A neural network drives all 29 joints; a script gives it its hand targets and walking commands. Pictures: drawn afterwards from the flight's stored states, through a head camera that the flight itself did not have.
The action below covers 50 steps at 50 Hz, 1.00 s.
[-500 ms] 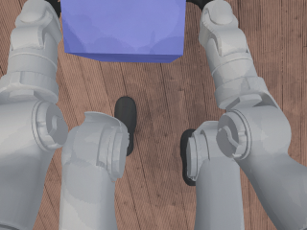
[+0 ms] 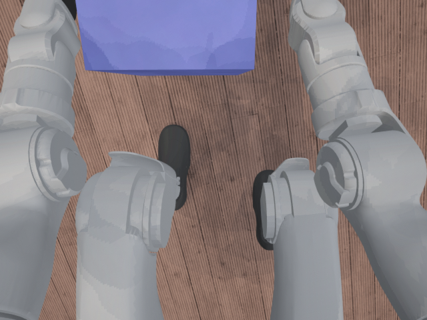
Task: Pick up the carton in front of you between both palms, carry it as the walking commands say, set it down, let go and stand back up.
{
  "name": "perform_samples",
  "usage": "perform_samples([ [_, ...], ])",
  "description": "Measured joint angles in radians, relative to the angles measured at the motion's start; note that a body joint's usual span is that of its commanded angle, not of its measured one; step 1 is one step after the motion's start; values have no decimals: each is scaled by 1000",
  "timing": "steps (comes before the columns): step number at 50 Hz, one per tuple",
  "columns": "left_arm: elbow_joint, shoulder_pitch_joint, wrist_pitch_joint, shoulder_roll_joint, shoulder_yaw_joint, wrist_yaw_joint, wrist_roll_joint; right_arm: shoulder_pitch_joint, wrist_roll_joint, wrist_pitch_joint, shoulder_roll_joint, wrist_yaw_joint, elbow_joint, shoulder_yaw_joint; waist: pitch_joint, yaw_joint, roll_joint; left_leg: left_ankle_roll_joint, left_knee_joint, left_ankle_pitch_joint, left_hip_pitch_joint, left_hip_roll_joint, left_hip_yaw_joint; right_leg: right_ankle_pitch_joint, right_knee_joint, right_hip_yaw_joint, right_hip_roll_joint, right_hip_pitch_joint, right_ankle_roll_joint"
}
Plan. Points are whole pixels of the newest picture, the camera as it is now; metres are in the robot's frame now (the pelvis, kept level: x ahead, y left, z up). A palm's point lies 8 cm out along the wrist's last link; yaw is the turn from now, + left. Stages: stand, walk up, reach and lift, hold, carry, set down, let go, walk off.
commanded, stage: set down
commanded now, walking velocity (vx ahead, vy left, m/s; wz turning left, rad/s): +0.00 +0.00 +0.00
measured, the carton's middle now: (179, 7) +0.52 +0.13 -0.25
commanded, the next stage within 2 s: let go in 1.24 s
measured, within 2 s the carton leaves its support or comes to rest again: neither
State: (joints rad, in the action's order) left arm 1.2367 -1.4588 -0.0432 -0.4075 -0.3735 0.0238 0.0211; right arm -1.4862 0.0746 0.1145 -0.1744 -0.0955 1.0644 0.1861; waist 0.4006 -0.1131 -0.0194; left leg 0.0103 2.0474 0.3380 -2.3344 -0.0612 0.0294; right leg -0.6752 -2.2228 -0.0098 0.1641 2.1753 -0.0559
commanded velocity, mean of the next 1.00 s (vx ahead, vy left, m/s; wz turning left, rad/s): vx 0.00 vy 0.00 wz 0.00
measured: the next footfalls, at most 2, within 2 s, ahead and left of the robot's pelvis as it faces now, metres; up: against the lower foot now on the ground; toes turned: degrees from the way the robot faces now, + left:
none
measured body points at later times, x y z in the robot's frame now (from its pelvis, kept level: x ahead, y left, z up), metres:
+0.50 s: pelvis +0.01 +0.00 +0.05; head +0.36 +0.06 +0.32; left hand +0.51 +0.32 -0.09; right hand +0.59 -0.05 -0.08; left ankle +0.17 +0.13 -0.34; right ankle +0.09 -0.11 -0.34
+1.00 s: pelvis +0.04 +0.01 +0.17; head +0.36 +0.07 +0.49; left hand +0.51 +0.33 +0.06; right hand +0.59 -0.06 +0.06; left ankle +0.17 +0.13 -0.34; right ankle +0.09 -0.11 -0.34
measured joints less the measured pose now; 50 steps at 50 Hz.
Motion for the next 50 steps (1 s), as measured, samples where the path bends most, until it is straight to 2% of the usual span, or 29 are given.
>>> perform_samples([
  [4, 45, 1, 43, -34, 33, -39, 70, 3, -119, -12, -77, -26, 7, -92, 32, 10, 7, 8, -5, 1, 7, -1, -6, -2, 6, -6, -1, -9, -6],
  [8, 26, 15, 66, -61, 64, -44, 124, 27, -219, -15, -137, -22, -33, -167, 44, 13, 0, 15, -2, 9, 10, -5, -9, -9, 7, -9, 1, -14, -10],
  [11, -20, 31, 67, -69, 71, -40, 145, 39, -252, -11, -150, -23, -79, -191, 34, 10, -9, 16, -2, 14, 7, -9, -12, -10, 9, -12, 4, -10, -11],
  [19, -215, 98, -8, -42, 92, -35, 158, 103, -204, 45, -106, -69, -217, -133, -45, 0, -25, 0, -51, 7, 34, 20, -3, -15, 53, 0, -25, -43, 7],
  [23, -264, 136, -62, -21, 104, -39, 137, 128, -164, 81, -76, -78, -212, -75, -119, -1, -31, -10, -106, 8, 73, 38, 13, -15, 117, 16, -42, -90, 21],
  [32, -272, 230, -75, 37, 63, -34, 48, 184, -118, 62, -51, -45, -132, 12, -315, 7, -26, -7, -246, 12, 126, 45, 25, 7, 287, 21, -51, -145, 22],
  [44, -417, 357, -115, 63, 30, -5, 41, 327, -103, 92, -37, -32, -290, -4, -416, 13, -17, 4, -435, 3, 244, 46, -1, 43, 487, -11, -62, -250, 15],
  [50, -457, 408, -133, 71, 31, 12, 33, 379, -96, 100, -29, -18, -319, 8, -450, 22, -19, 3, -553, -15, 341, 55, 1, 70, 611, -13, -75, -343, 19],
])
